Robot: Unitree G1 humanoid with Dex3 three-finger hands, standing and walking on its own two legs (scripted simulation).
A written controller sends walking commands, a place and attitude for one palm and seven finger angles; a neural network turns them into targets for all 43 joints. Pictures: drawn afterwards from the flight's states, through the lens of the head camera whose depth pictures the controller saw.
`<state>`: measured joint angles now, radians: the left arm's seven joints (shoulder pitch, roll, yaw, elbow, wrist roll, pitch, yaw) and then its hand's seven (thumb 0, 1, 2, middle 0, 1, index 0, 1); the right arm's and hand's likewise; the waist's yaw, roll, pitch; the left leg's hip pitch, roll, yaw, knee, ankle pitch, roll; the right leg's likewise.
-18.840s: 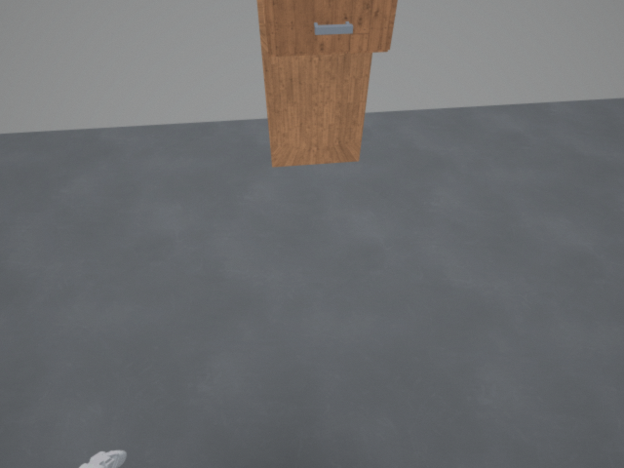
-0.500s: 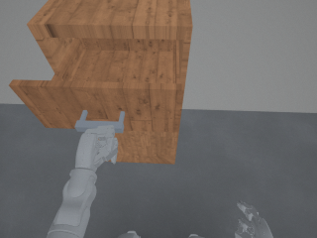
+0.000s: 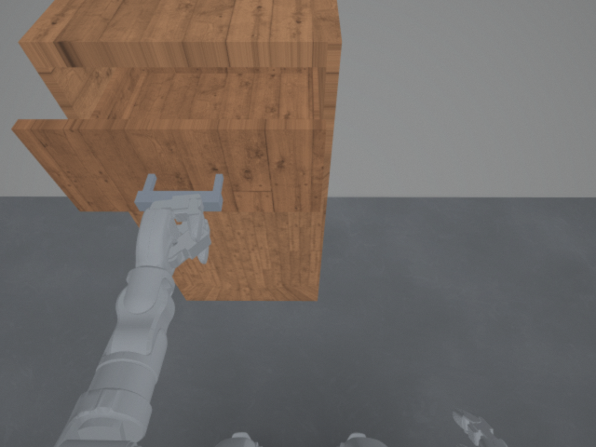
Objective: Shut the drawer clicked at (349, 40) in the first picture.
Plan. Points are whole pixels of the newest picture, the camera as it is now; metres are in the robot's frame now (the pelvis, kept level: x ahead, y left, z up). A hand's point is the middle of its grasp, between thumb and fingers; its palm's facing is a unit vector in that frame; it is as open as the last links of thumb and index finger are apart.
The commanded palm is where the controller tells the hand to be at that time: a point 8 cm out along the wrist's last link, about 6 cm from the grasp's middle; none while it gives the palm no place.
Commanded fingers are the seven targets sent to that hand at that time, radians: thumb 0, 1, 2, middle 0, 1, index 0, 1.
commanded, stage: push the drawer shut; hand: left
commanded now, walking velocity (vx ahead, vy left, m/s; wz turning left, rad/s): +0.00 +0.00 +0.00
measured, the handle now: (182, 190) +0.46 +0.17 +0.06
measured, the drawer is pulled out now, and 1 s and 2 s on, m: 0.14 0.00 0.00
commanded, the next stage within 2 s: pull the fist back off the drawer in 1.36 s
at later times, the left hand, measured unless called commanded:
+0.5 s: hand (207, 199) +0.44 +0.13 +0.06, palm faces -0.03 -1.00 -0.03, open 3.0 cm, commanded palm +0.43 +0.18 +0.07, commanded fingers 0.00 0.90 0.90 -1.40 -1.60 -1.40 -1.60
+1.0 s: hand (216, 163) +0.52 +0.13 +0.06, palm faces -0.03 -1.00 -0.03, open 2.9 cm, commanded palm +0.50 +0.18 +0.07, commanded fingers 0.00 0.90 0.90 -1.40 -1.60 -1.40 -1.60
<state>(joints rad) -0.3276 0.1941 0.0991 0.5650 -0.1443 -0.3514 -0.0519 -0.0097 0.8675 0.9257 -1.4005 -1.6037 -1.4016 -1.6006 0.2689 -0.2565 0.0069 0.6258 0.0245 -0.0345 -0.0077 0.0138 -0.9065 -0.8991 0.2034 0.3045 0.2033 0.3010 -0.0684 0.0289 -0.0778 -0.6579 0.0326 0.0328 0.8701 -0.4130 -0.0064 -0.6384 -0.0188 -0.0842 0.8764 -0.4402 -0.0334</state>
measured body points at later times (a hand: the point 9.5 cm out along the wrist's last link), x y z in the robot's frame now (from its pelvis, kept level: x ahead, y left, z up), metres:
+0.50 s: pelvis +0.00 +0.01 +0.00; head +0.08 +0.01 +0.44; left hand +0.44 +0.18 +0.06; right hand +0.04 -0.25 -0.13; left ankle +0.01 +0.12 -0.69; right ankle +0.00 -0.10 -0.69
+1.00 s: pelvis +0.00 +0.02 -0.02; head +0.12 +0.02 +0.42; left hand +0.51 +0.18 +0.06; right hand -0.04 -0.24 -0.13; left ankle +0.01 +0.12 -0.69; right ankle +0.00 -0.10 -0.69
